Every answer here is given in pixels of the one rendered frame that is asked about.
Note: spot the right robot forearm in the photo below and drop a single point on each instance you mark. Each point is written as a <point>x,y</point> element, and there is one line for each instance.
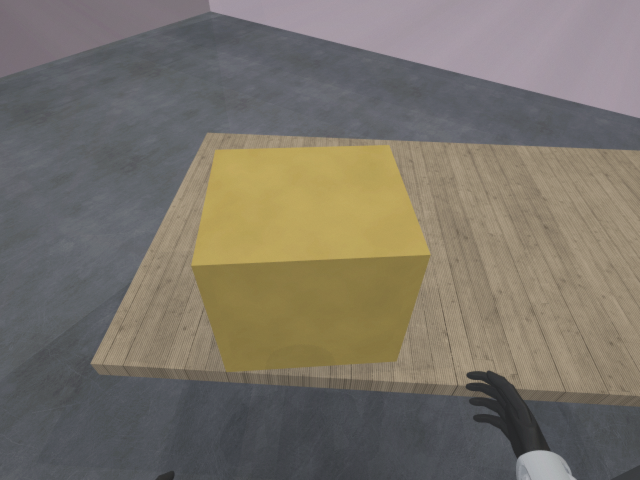
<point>542,465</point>

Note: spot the right robot hand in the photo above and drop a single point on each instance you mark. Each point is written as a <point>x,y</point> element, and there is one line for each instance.
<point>516,420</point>

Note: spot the carton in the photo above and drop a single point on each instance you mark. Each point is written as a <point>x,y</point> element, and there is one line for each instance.
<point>308,256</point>

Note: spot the table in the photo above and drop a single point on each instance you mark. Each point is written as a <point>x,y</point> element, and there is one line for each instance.
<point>534,274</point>

